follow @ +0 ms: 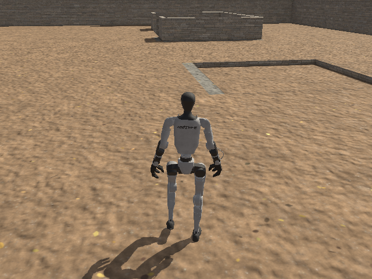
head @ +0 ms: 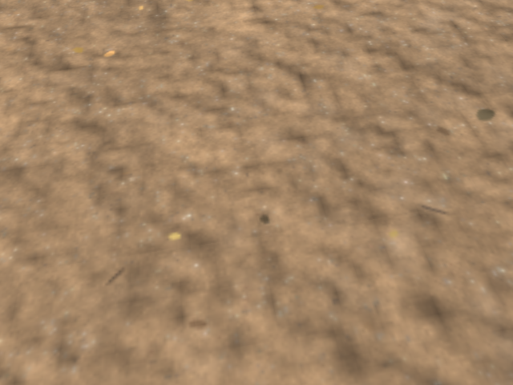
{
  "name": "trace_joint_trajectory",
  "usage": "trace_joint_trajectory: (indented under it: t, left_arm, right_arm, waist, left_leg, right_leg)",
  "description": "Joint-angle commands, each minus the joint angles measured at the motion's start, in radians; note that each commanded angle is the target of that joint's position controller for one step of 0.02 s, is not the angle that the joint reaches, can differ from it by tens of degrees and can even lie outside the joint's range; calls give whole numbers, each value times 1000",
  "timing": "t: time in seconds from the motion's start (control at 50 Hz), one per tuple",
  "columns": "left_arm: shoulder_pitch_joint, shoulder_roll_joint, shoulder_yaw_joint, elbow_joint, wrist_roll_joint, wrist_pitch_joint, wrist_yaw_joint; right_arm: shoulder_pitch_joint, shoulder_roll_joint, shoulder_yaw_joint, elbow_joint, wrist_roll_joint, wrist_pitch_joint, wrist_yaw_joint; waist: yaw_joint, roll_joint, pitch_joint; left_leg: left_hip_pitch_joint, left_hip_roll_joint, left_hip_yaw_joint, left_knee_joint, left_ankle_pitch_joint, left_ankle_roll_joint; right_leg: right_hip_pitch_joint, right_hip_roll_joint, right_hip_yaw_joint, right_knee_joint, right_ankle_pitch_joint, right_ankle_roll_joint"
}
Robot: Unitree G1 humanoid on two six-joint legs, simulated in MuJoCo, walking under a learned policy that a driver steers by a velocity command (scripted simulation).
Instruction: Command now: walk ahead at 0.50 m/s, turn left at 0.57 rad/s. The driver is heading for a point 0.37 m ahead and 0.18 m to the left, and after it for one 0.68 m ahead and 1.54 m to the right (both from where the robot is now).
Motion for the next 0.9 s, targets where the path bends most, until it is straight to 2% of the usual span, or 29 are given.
trace_joint_trajectory:
  t: [0.02, 0.1, 0.16, 0.2, 0.24, 0.26, 0.28, 0.3, 0.32, 0.34, 0.36, 0.38, 0.4, 0.42, 0.44, 0.46, 0.5, 0.58, 0.62, 0.68, 0.74, 0.78, 0.8, 0.82, 0.84, 0.86, 0.88, 0.9]
  left_arm:
    - [26, 95, 18, -36, -1, -19, -1]
    - [52, 116, 23, -24, 0, -16, 1]
    - [97, 141, 30, -6, 0, -5, 7]
    - [117, 157, 34, 5, 2, 10, 12]
    - [122, 190, 41, 11, 3, 27, 15]
    - [120, 202, 43, 10, 1, 39, 15]
    - [108, 203, 41, -2, -1, 47, 12]
    - [126, 135, 24, -50, -9, 45, 5]
    - [81, 107, 23, -127, -5, 34, -12]
    - [-25, 154, 29, -138, -2, 29, -12]
    - [-12, 113, 14, -123, -23, 21, -12]
    - [36, 93, 8, -86, -23, 23, -7]
    - [62, 89, 8, -69, -4, 39, -5]
    - [107, 86, 6, -43, 8, 61, -7]
    - [130, 85, 8, -29, 9, 76, -11]
    - [142, 79, 9, -22, 3, 86, -16]
    - [121, 71, 10, -16, -4, 96, -20]
    - [14, 70, 9, -41, 1, 100, -20]
    - [-43, 60, 3, -62, 4, 101, -22]
    - [-69, 53, -2, -82, 9, 102, -25]
    - [-45, 62, 3, -91, 13, 103, -24]
    - [6, 71, 10, -87, 11, 99, -18]
    - [68, 77, 15, -79, 12, 90, -14]
    - [154, 156, 38, -75, 15, 78, -5]
    - [138, 282, 71, -81, 3, 84, 4]
    - [159, 263, 71, -77, -37, 93, -1]
    - [74, 224, 66, -98, -27, 105, 2]
    - [-2, 166, 48, -113, -20, 119, 5]
  right_arm:
    - [-41, 0, 10, -75, -1, 4, 18]
    - [-175, 19, 30, -126, 0, -2, 34]
    - [-244, 9, 34, -159, -5, -3, 40]
    - [-253, -2, 31, -170, -10, -3, 38]
    - [-182, -21, 20, -157, -14, -4, 27]
    - [-80, -40, 9, -130, -14, -11, 18]
    - [89, -70, -11, -75, -22, -21, 4]
    - [198, -178, -43, -57, -33, -23, -13]
    - [160, -265, -60, -85, 3, -13, -20]
    - [160, -226, -49, -83, 13, -2, -31]
    - [101, -153, -28, -73, 17, -9, -41]
    - [57, -88, -7, -68, 20, -23, -44]
    - [19, -52, 8, -62, 26, -36, -46]
    - [-6, -28, 20, -62, 23, -48, -45]
    - [6, -29, 25, -52, 20, -60, -44]
    - [18, -45, 23, -39, 21, -67, -44]
    - [31, -61, 25, -24, 16, -74, -47]
    - [24, -45, 39, -15, 22, -65, -65]
    - [47, -49, 40, -4, 25, -57, -78]
    - [88, -59, 35, 17, 23, -43, -91]
    - [82, -77, 25, 21, 22, -26, -98]
    - [64, -93, 16, 14, 22, -18, -101]
    - [47, -104, 11, 8, 21, -14, -100]
    - [23, -108, 8, -22, 25, -16, -98]
    - [55, -6, 28, -73, 28, -10, -83]
    - [66, -4, 38, -60, 2, 7, -79]
    - [29, -23, 33, -64, 14, 12, -78]
    - [-7, -45, 26, -71, 16, 9, -79]
  waist:
    - [-11, -135, 12]
    - [15, -137, 46]
    - [33, -134, 65]
    - [30, -140, 60]
    - [-5, -162, 6]
    - [-47, -156, -55]
    - [-122, -108, -151]
    - [-146, 37, -270]
    - [-95, 186, -328]
    - [-127, 11, -236]
    - [-79, -27, -132]
    - [-28, -70, -73]
    - [12, -62, -51]
    - [34, -47, -62]
    - [42, -37, -73]
    - [51, -22, -72]
    - [45, -7, -61]
    - [17, 34, -24]
    - [-8, 34, -20]
    - [-28, 30, -21]
    - [-18, 35, -15]
    - [5, 35, -38]
    - [51, 3, -67]
    - [104, -96, -134]
    - [38, -320, -179]
    - [54, -192, -269]
    - [36, -139, -141]
    - [13, -74, -44]
  left_leg:
    - [-125, 40, -10, -60, 98, -18]
    - [-60, 31, 56, -301, 209, -9]
    - [-25, 16, 107, -408, 163, 24]
    - [13, -16, 139, -455, 84, 56]
    - [129, -86, 177, -483, -24, 98]
    - [240, -129, 182, -516, -49, 124]
    - [469, -148, 152, -593, -11, 157]
    - [772, 86, -178, -631, -171, 235]
    - [926, 297, -710, -791, -119, 350]
    - [862, 301, -584, -818, 131, 326]
    - [731, 285, -401, -791, 409, 301]
    - [603, 230, -269, -787, 643, 249]
    - [524, 185, -181, -797, 723, 209]
    - [467, 168, -123, -812, 776, 179]
    - [446, 158, -88, -819, 851, 167]
    - [440, 149, -53, -828, 897, 157]
    - [451, 138, 12, -841, 917, 125]
    - [494, 117, 107, -843, 858, 71]
    - [538, 129, 126, -825, 862, 75]
    - [616, 160, 133, -772, 880, 92]
    - [644, 190, 129, -671, 948, 108]
    - [639, 190, 132, -537, 985, 101]
    - [596, 167, 159, -401, 931, 72]
    - [439, 89, 197, -139, 669, 17]
    - [98, -160, 193, 173, -378, -41]
    - [110, -108, -25, 235, -436, -44]
    - [59, -76, -39, 253, -366, -51]
    - [38, -50, -36, 178, -294, -57]
  right_leg:
    - [67, -269, 135, -170, 252, -100]
    - [73, -256, 27, -176, 287, -87]
    - [145, -282, -19, -152, 353, -77]
    - [204, -291, -54, -83, 515, -66]
    - [244, -293, -89, 88, 825, -56]
    - [237, -289, -99, 250, 886, -53]
    - [129, -270, -121, 492, 768, -25]
    - [-184, -215, -121, 817, 316, 19]
    - [-527, -5, 20, 1104, -360, 74]
    - [-615, -57, 149, 1120, -278, 65]
    - [-579, -100, 151, 1062, -186, 55]
    - [-488, -129, 158, 960, -166, 52]
    - [-418, -141, 168, 892, -169, 53]
    - [-337, -136, 169, 857, -159, 54]
    - [-296, -116, 165, 842, -143, 53]
    - [-290, -99, 165, 817, -118, 52]
    - [-313, -69, 180, 760, -57, 48]
    - [-360, -54, 155, 592, 70, 41]
    - [-366, -50, 126, 509, 93, 37]
    - [-365, -34, 96, 426, 54, 19]
    - [-331, -4, 71, 366, -64, -20]
    - [-264, 26, 62, 295, -103, -59]
    - [-168, 27, 83, 192, 5, -86]
    - [12, -93, 259, 131, 416, -156]
    - [209, -367, 628, 131, 1053, -355]
    - [166, -394, 667, 92, 873, -403]
    - [59, -353, 598, 56, 650, -382]
    - [-34, -288, 534, 11, 477, -324]
Keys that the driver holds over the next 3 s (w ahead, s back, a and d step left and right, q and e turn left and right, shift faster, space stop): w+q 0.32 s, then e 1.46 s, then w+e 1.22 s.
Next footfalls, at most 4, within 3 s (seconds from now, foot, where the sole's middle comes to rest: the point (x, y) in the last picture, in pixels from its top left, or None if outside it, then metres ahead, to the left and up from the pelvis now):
0.28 left None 0.28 0.13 -0.78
0.82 right None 0.45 0.02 -0.78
1.28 left None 0.44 0.22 -0.78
1.72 right None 0.33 0.02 -0.78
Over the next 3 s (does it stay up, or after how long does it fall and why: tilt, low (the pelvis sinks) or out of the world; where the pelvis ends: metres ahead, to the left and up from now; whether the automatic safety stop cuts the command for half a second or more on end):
stays up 0.62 -0.27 0.00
